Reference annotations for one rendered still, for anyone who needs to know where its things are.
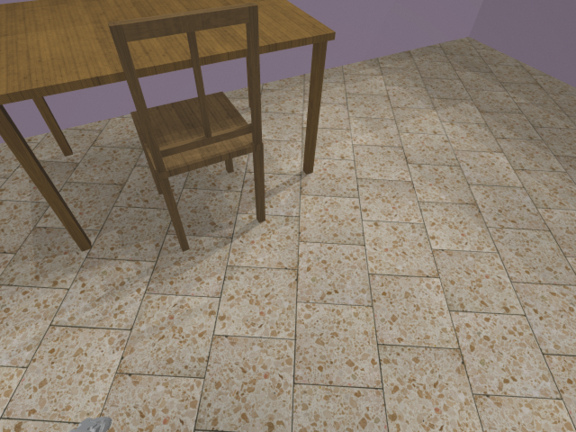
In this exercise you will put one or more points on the table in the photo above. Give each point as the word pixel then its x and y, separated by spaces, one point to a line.
pixel 49 47

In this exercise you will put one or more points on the chair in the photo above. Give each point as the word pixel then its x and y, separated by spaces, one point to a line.
pixel 186 135

